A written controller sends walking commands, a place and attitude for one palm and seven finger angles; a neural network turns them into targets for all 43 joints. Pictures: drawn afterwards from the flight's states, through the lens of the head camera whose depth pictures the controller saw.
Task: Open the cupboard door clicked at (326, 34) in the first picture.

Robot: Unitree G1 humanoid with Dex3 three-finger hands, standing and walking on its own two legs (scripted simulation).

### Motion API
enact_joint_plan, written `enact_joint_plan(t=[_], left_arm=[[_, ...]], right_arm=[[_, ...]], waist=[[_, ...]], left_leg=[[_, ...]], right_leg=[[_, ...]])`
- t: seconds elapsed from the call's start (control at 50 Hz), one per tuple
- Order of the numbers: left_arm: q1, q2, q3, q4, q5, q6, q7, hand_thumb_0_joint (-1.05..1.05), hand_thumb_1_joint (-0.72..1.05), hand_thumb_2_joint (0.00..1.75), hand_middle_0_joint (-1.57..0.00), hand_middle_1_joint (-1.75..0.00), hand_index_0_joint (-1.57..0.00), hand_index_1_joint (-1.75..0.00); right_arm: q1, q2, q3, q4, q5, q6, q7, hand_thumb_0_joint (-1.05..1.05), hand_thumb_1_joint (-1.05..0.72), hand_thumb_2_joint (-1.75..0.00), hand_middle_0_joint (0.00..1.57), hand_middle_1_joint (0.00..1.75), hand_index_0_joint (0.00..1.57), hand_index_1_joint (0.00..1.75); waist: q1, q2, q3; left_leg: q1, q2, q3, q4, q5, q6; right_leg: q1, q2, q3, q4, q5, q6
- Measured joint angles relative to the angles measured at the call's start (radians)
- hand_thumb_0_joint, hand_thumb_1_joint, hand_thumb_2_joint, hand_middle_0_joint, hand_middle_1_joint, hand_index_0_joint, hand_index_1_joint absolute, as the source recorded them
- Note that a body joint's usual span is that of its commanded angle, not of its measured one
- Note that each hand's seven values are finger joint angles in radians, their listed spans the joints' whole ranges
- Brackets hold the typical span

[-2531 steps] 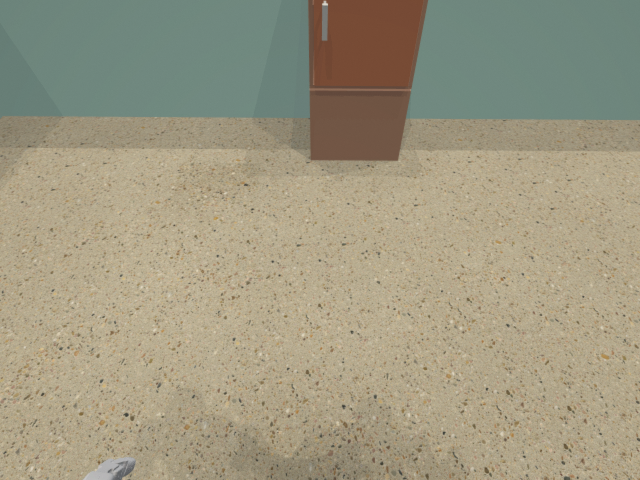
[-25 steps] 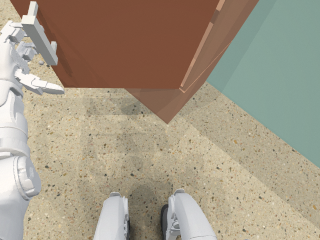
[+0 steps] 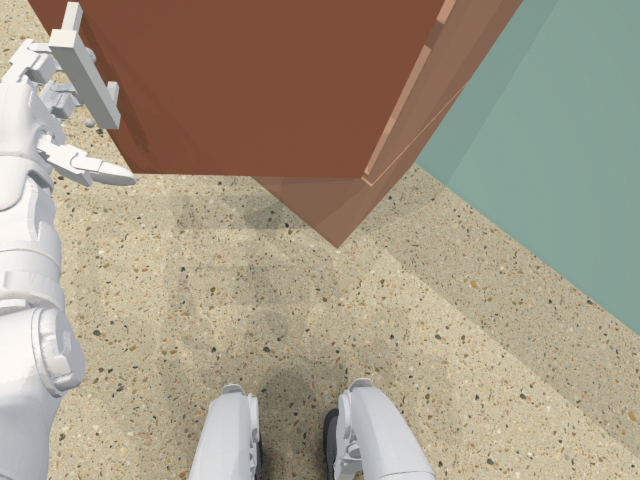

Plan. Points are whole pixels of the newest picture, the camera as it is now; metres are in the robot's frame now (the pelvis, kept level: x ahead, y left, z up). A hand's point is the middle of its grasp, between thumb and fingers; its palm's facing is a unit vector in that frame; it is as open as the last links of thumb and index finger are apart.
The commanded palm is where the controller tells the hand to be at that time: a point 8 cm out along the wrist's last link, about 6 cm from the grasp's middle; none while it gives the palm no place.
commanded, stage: move the hooked fingers beside the handle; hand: left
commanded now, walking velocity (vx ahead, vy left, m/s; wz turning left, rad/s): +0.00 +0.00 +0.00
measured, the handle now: (92, 70) +0.57 +0.25 +0.05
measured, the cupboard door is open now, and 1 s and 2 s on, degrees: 43 43 43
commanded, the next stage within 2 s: none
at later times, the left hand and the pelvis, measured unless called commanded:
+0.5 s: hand (85, 125) +0.50 +0.25 +0.04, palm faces +0.01 -1.00 -0.02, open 14.0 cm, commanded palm +0.49 +0.28 +0.04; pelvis +0.00 +0.00 +0.00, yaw -1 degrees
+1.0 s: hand (54, 129) +0.50 +0.28 +0.04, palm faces +0.02 -1.00 -0.03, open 14.0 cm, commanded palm +0.49 +0.30 +0.04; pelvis -0.01 -0.01 -0.01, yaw -2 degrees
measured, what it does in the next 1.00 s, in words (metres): stands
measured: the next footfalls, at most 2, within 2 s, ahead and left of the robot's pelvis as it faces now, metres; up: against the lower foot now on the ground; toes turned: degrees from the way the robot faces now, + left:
none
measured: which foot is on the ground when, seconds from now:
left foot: down 0.00-1.00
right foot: down 0.00-1.00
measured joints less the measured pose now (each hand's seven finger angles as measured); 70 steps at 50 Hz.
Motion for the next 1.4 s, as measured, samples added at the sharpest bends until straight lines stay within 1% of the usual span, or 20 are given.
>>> enact_joint_plan(t=[0.16,0.34,0.48,0.54,0.64,0.82,0.9,1.06,1.12,1.16,1.26,1.3,1.4], left_arm=[[0.009,0.014,0.02,0.004,0.003,-0.004,-0.018,-0.01,-0.5,0.3,-0.21,-1.21,-0.3,-1.2],[0.029,0.037,0.064,-0.003,0.006,-0.002,-0.056,-0.01,-0.5,0.3,-0.23,-1.19,-0.3,-1.2],[0.054,0.035,0.081,-0.021,0.003,0.001,-0.074,-0.01,-0.5,0.3,-0.25,-1.18,-0.3,-1.19],[0.046,0.04,0.086,-0.007,0.004,0.003,-0.077,-0.01,-0.5,0.3,-0.25,-1.18,-0.3,-1.19],[0.04,0.061,0.105,0.006,0.016,0.006,-0.086,-0.01,-0.5,0.3,-0.28,-1.19,-0.3,-1.19],[0.03,0.121,0.153,0.035,0.017,0.015,-0.122,-0.01,-0.5,0.3,-0.3,-1.2,-0.3,-1.19],[0.019,0.143,0.153,0.029,0.015,0.012,-0.139,-0.01,-0.5,0.3,-0.3,-1.2,-0.3,-1.2],[0.003,0.16,0.141,0.037,0.005,0.046,-0.175,-0.01,-0.5,0.3,-0.3,-1.2,-0.3,-1.2],[-0.005,0.17,0.147,0.051,0.018,0.058,-0.172,-0.01,-0.5,0.3,-0.3,-1.2,-0.3,-1.2],[-0.006,0.172,0.152,0.041,0.024,0.055,-0.165,-0.01,-0.5,0.3,-0.3,-1.2,-0.3,-1.2],[0.0,0.169,0.154,0.016,0.019,0.035,-0.164,-0.01,-0.5,0.3,-0.3,-1.2,-0.3,-1.2],[-0.01,0.174,0.144,0.033,0.017,0.047,-0.168,-0.01,-0.5,0.3,-0.3,-1.2,-0.3,-1.2],[-0.009,0.19,0.155,0.058,0.028,0.069,-0.174,-0.01,-0.5,0.3,-0.3,-1.2,-0.3,-1.2]], right_arm=[[-0.003,-0.007,0.001,-0.007,0.003,0.003,-0.004,0.0,-0.91,-0.9,0.2,0.3,0.2,0.3],[-0.009,-0.011,0.007,-0.023,0.008,0.005,-0.008,0.0,-0.91,-0.9,0.2,0.3,0.2,0.3],[-0.009,-0.011,0.008,-0.029,0.012,0.007,-0.009,0.0,-0.91,-0.9,0.2,0.3,0.2,0.3],[-0.011,-0.011,0.012,-0.031,0.014,0.004,-0.012,0.0,-0.91,-0.9,0.2,0.3,0.2,0.3],[-0.014,-0.014,0.015,-0.036,0.013,-0.002,-0.015,0.0,-0.91,-0.9,0.2,0.3,0.2,0.3],[-0.019,-0.023,0.023,-0.04,0.016,-0.017,-0.024,0.0,-0.91,-0.9,0.2,0.3,0.2,0.3],[-0.02,-0.029,0.023,-0.032,0.016,-0.021,-0.026,0.0,-0.91,-0.9,0.2,0.3,0.2,0.3],[-0.017,-0.034,0.026,-0.03,0.02,-0.019,-0.03,0.0,-0.91,-0.9,0.2,0.3,0.2,0.3],[-0.018,-0.035,0.032,-0.036,0.019,-0.023,-0.033,0.0,-0.91,-0.9,0.2,0.3,0.2,0.3],[-0.017,-0.034,0.032,-0.037,0.016,-0.026,-0.033,0.0,-0.91,-0.9,0.2,0.3,0.2,0.3],[-0.015,-0.028,0.031,-0.034,0.015,-0.024,-0.028,0.0,-0.91,-0.9,0.2,0.3,0.2,0.3],[-0.014,-0.028,0.034,-0.035,0.017,-0.022,-0.029,0.0,-0.9,-0.9,0.2,0.3,0.2,0.3],[-0.009,-0.03,0.042,-0.046,0.018,-0.022,-0.033,0.0,-0.9,-0.9,0.2,0.3,0.21,0.3]], waist=[[-0.006,0.0,0.002],[-0.016,-0.002,0.004],[-0.013,0.001,0.004],[-0.014,0.001,0.006],[-0.02,0.002,0.006],[-0.028,-0.003,0.015],[-0.026,-0.003,0.018],[-0.022,-0.002,0.015],[-0.027,-0.002,0.014],[-0.029,-0.001,0.013],[-0.029,-0.001,0.011],[-0.029,0.001,0.015],[-0.032,0.004,0.017]], left_leg=[[0.004,0.005,0.004,0.0,-0.002,-0.001],[0.006,0.013,0.011,0.003,-0.006,-0.002],[0.015,0.017,0.016,-0.001,-0.007,-0.002],[0.015,0.017,0.017,0.0,-0.007,-0.002],[0.005,0.019,0.018,0.009,-0.008,-0.004],[-0.027,0.026,0.014,0.036,-0.011,-0.005],[-0.044,0.026,0.005,0.049,-0.011,-0.007],[-0.054,0.024,0.0,0.052,-0.008,-0.004],[-0.06,0.024,-0.001,0.055,-0.007,-0.002],[-0.065,0.023,-0.002,0.058,-0.007,-0.002],[-0.061,0.023,0.0,0.056,-0.008,-0.001],[-0.057,0.022,0.0,0.054,-0.007,0.0],[-0.058,0.022,0.004,0.05,-0.005,0.002]], right_leg=[[0.0,0.005,0.005,0.0,0.001,-0.001],[-0.003,0.013,0.012,0.004,0.001,-0.002],[0.001,0.017,0.018,0.002,0.002,-0.001],[0.001,0.017,0.019,0.005,0.002,-0.002],[-0.011,0.019,0.02,0.015,0.001,-0.004],[-0.043,0.025,0.017,0.039,0.001,-0.007],[-0.055,0.025,0.009,0.046,0.001,-0.008],[-0.059,0.024,0.005,0.043,0.005,-0.006],[-0.064,0.024,0.004,0.044,0.007,-0.005],[-0.068,0.024,0.003,0.045,0.008,-0.004],[-0.064,0.024,0.005,0.042,0.009,-0.002],[-0.059,0.023,0.005,0.039,0.009,-0.001],[-0.062,0.023,0.009,0.036,0.012,0.001]])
